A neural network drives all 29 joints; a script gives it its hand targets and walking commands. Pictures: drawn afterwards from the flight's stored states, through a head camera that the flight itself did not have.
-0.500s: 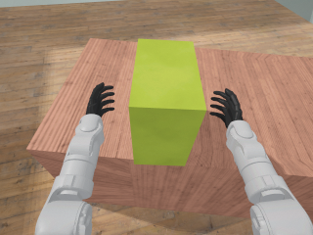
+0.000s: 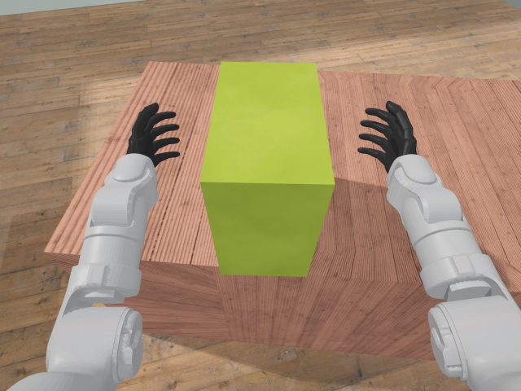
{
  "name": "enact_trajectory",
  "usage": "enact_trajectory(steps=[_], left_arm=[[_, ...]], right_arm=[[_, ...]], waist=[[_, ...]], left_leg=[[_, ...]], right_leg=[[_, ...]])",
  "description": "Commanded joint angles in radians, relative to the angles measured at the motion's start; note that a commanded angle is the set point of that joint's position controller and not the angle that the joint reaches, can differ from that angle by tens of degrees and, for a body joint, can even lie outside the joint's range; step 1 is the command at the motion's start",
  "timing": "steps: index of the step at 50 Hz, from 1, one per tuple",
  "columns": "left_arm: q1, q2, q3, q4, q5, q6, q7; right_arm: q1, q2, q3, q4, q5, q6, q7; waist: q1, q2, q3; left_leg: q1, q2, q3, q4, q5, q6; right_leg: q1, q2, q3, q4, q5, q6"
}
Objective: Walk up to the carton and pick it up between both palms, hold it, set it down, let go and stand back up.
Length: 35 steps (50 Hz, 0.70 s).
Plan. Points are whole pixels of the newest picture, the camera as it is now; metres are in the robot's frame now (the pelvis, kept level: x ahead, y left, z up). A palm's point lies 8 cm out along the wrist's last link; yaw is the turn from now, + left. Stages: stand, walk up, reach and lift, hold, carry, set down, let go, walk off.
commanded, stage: reach and lift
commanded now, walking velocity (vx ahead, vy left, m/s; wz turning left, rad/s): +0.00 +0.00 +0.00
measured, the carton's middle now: (265, 174) +0.50 +0.03 +0.01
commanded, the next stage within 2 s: none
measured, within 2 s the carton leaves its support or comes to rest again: neither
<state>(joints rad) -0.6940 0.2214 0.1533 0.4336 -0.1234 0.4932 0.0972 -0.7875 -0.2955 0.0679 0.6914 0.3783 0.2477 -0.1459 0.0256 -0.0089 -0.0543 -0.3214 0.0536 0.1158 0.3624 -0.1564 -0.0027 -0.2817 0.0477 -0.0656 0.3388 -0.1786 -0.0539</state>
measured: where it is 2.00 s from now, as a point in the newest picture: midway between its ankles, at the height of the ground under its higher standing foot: outside the picture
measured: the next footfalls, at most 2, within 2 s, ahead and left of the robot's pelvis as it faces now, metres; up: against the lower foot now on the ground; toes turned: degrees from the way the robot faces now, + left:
none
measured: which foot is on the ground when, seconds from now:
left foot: down 0.00-1.00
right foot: down 0.00-1.00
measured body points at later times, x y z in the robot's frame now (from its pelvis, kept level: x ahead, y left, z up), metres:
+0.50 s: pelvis +0.00 +0.00 +0.00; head +0.04 +0.01 +0.45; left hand +0.47 +0.22 +0.19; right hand +0.49 -0.14 +0.19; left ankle +0.01 +0.12 -0.75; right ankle -0.01 -0.08 -0.75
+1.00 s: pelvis -0.01 +0.00 -0.01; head +0.07 +0.02 +0.43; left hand +0.46 +0.21 +0.08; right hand +0.47 -0.14 +0.08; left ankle +0.01 +0.12 -0.75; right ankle -0.01 -0.08 -0.75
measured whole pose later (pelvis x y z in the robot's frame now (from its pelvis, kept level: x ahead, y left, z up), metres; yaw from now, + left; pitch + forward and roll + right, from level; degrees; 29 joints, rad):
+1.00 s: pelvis -0.01 +0.00 -0.01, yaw +2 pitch +19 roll -1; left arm -1.01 0.18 0.18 1.23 -0.03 -0.09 0.09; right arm -0.99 -0.17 -0.12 1.20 0.14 -0.06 -0.12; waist 0.02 -0.01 -0.20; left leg -0.63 0.05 0.08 0.44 -0.14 0.00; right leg -0.56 0.04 -0.10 0.39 -0.16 -0.06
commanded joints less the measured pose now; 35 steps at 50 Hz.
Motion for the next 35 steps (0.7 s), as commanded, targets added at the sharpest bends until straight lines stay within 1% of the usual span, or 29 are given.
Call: enact_trajectory(steps=[1, 4, 8, 12, 17, 21, 26, 29, 31, 32, 33, 34, 35], left_arm=[[-0.574, 0.193, 0.007, -0.079, -0.028, -0.064, 0.011], [-0.621, 0.208, 0.009, 0.035, -0.023, -0.072, 0.006], [-0.693, 0.221, 0.002, 0.154, -0.016, -0.092, 0.002], [-0.787, 0.228, -0.021, 0.230, -0.028, -0.114, 0.008], [-0.900, 0.232, -0.055, 0.296, -0.057, -0.134, 0.025], [-0.906, 0.220, -0.063, 0.365, -0.051, -0.152, 0.024], [-0.830, 0.192, -0.047, 0.435, -0.007, -0.207, 0.007], [-0.760, 0.165, -0.027, 0.457, 0.027, -0.261, -0.005], [-0.731, 0.150, -0.011, 0.453, 0.048, -0.306, -0.010], [-0.838, 0.175, -0.006, 0.387, 0.018, -0.337, -0.013], [-0.855, 0.176, -0.013, 0.371, 0.013, -0.363, -0.011], [-0.875, 0.178, -0.015, 0.354, 0.012, -0.387, -0.007], [-0.870, 0.167, -0.015, 0.373, 0.023, -0.409, -0.003]], right_arm=[[-0.585, -0.132, -0.041, -0.133, 0.014, -0.015, 0.000], [-0.624, -0.138, -0.040, -0.043, 0.013, -0.002, -0.007], [-0.683, -0.143, -0.050, 0.050, 0.004, 0.004, -0.019], [-0.753, -0.149, -0.071, 0.108, -0.010, 0.005, -0.026], [-0.835, -0.165, -0.096, 0.161, -0.024, 0.004, -0.027], [-0.843, -0.168, -0.090, 0.229, -0.026, -0.005, -0.024], [-0.788, -0.144, -0.069, 0.298, -0.026, -0.042, -0.018], [-0.725, -0.109, -0.061, 0.311, -0.038, -0.078, -0.013], [-0.693, -0.086, -0.068, 0.295, -0.055, -0.110, -0.009], [-0.756, -0.101, -0.108, 0.213, -0.083, -0.135, -0.011], [-0.781, -0.093, -0.119, 0.178, -0.100, -0.157, -0.014], [-0.797, -0.087, -0.131, 0.145, -0.120, -0.178, -0.015], [-0.796, -0.081, -0.144, 0.162, -0.139, -0.192, -0.012]], waist=[[0.021, -0.011, -0.658], [0.023, -0.009, -0.663], [0.014, -0.008, -0.649], [-0.002, 0.004, -0.651], [-0.017, 0.039, -0.699], [-0.019, 0.051, -0.705], [-0.009, 0.042, -0.656], [0.000, 0.031, -0.619], [0.008, 0.026, -0.619], [-0.011, 0.014, -0.706], [-0.016, 0.012, -0.766], [-0.016, 0.020, -0.828], [-0.016, 0.034, -0.853]], left_leg=[[0.239, -0.043, -0.095, 0.037, 0.285, 0.021], [0.219, -0.045, -0.096, 0.037, 0.282, 0.016], [0.197, -0.047, -0.095, 0.033, 0.273, 0.006], [0.198, -0.046, -0.096, 0.037, 0.268, -0.008], [0.238, -0.040, -0.103, 0.061, 0.296, -0.032], [0.263, -0.037, -0.109, 0.075, 0.342, -0.044], [0.260, -0.038, -0.108, 0.069, 0.390, -0.046], [0.245, -0.040, -0.101, 0.061, 0.404, -0.042], [0.227, -0.042, -0.094, 0.060, 0.413, -0.041], [0.174, -0.043, -0.102, 0.064, 0.429, -0.021], [0.135, -0.049, -0.099, 0.070, 0.433, -0.015], [0.124, -0.052, -0.098, 0.077, 0.448, -0.012], [0.120, -0.052, -0.098, 0.086, 0.452, -0.015]], right_leg=[[0.174, -0.026, 0.099, 0.019, 0.485, 0.105], [0.187, -0.028, 0.095, 0.019, 0.489, 0.112], [0.199, -0.026, 0.081, 0.018, 0.485, 0.118], [0.175, -0.019, 0.065, 0.013, 0.466, 0.114], [0.115, -0.009, 0.044, 0.010, 0.456, 0.102], [0.104, -0.004, 0.034, 0.011, 0.482, 0.100], [0.132, -0.001, 0.034, 0.011, 0.501, 0.103], [0.145, -0.001, 0.037, 0.011, 0.489, 0.102], [0.148, -0.002, 0.040, 0.014, 0.480, 0.099], [0.164, -0.017, 0.051, 0.019, 0.555, 0.094], [0.189, -0.024, 0.056, 0.042, 0.614, 0.095], [0.203, -0.027, 0.055, 0.067, 0.663, 0.094], [0.198, -0.027, 0.052, 0.082, 0.675, 0.092]])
